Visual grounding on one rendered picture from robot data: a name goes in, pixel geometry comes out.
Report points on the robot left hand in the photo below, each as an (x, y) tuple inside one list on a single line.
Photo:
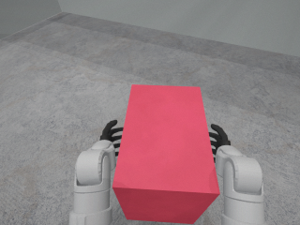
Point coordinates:
[(107, 134)]

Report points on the robot right hand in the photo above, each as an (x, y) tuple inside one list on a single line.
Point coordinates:
[(221, 137)]

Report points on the carton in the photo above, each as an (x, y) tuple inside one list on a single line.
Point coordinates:
[(165, 170)]

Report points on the left robot forearm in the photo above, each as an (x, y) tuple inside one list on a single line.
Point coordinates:
[(92, 183)]

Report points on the right robot forearm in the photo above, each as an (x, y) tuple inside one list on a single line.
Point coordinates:
[(242, 187)]

